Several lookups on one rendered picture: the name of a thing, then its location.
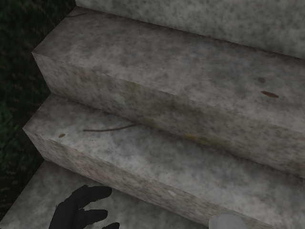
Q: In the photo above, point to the robot left hand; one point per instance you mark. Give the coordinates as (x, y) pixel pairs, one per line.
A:
(69, 214)

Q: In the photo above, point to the right robot thigh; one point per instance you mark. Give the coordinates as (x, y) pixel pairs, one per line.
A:
(226, 221)

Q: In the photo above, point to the robot right shin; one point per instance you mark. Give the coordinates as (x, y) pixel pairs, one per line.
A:
(226, 213)

